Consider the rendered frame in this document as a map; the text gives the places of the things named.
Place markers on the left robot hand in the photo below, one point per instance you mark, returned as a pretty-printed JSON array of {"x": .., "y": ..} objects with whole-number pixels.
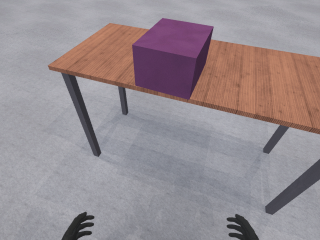
[{"x": 73, "y": 233}]

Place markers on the table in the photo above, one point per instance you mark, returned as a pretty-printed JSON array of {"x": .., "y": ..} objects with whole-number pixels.
[{"x": 265, "y": 84}]

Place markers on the right robot hand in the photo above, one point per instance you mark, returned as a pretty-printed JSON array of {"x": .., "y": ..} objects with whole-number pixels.
[{"x": 245, "y": 228}]

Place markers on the carton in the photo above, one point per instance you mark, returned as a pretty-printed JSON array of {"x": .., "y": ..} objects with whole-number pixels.
[{"x": 170, "y": 57}]

